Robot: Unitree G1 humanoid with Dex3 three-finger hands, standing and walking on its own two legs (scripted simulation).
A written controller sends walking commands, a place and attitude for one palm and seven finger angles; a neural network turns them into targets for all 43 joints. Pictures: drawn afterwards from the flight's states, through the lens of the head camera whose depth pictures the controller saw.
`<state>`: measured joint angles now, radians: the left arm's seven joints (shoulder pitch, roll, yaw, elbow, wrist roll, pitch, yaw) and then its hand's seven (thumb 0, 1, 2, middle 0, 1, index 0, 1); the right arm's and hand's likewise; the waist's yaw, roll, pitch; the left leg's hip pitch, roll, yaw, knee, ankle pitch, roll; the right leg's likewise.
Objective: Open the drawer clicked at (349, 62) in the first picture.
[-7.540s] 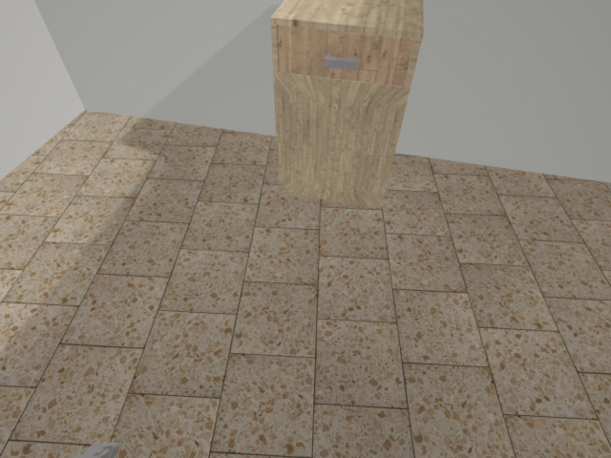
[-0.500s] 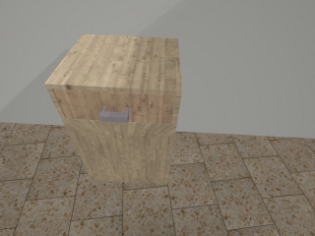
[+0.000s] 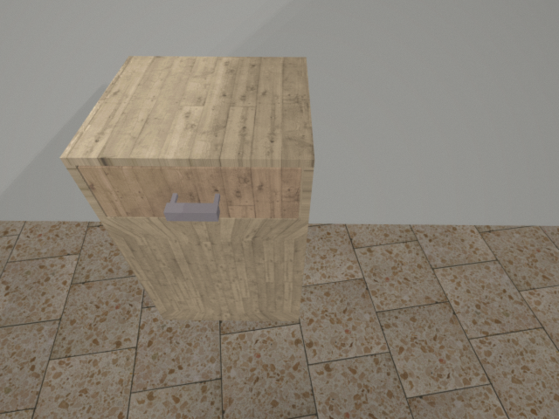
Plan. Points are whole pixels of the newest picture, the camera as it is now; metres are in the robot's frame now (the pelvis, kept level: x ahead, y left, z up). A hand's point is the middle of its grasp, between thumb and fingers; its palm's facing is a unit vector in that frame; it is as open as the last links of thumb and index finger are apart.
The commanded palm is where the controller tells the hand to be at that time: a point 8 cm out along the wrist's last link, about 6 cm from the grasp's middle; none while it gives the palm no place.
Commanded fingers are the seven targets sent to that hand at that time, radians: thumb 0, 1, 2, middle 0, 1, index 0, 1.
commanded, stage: come to a stop and stand still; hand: left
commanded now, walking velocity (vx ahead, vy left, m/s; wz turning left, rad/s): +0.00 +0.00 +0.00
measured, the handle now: (194, 204) +0.54 +0.23 -0.07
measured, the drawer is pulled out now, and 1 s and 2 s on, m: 0.00 0.00 0.00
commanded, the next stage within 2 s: look again from close up in 0.56 s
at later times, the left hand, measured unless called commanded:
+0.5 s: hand out of the picture -0.08 +0.13 -0.17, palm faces +0.07 -0.99 -0.12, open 7.4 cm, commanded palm none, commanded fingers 0.00 0.90 0.90 -0.20 -0.30 -0.20 -0.30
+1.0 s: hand out of the picture +0.00 +0.20 -0.17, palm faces +0.05 -0.98 -0.21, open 7.4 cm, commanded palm none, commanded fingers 0.00 0.90 0.90 -0.20 -0.30 -0.20 -0.30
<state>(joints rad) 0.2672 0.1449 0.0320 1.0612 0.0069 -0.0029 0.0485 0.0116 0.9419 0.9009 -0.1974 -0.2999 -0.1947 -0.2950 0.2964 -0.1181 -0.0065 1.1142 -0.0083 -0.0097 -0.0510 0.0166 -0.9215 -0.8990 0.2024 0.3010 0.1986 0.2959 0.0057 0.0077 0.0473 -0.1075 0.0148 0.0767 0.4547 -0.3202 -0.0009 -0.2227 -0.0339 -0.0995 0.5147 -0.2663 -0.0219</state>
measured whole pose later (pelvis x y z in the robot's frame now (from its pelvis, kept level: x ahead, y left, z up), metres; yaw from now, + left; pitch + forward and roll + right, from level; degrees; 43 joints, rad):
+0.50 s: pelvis -0.04 -0.01 +0.00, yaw +0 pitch -2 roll +0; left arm 0.37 0.08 0.00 1.12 0.01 -0.01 0.03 0.00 0.91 0.90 -0.20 -0.30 -0.19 -0.30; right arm 0.37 -0.09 0.01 1.13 -0.02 0.00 -0.03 0.00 -0.91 -0.90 0.20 0.30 0.20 0.30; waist 0.01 -0.02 0.02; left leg -0.15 0.03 0.07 0.42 -0.25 0.00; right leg -0.24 -0.02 -0.11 0.42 -0.16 -0.04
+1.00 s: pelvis -0.03 +0.02 +0.00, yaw +0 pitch -1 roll +0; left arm 0.31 0.18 0.01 1.01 0.01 0.00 0.04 0.00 0.92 0.90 -0.20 -0.30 -0.19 -0.29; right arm 0.37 -0.15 -0.01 1.02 -0.02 -0.01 -0.03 0.00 -0.91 -0.90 0.20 0.30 0.20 0.30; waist -0.01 -0.01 -0.04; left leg -0.20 0.01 0.08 0.54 -0.32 0.03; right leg -0.27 -0.04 -0.10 0.51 -0.21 0.00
